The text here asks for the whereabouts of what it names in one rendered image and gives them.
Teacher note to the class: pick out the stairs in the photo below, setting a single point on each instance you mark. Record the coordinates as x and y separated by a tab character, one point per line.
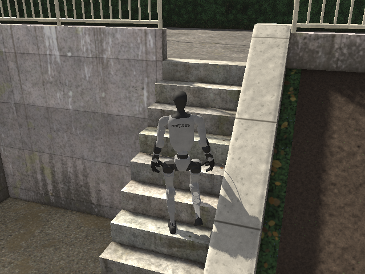
141	239

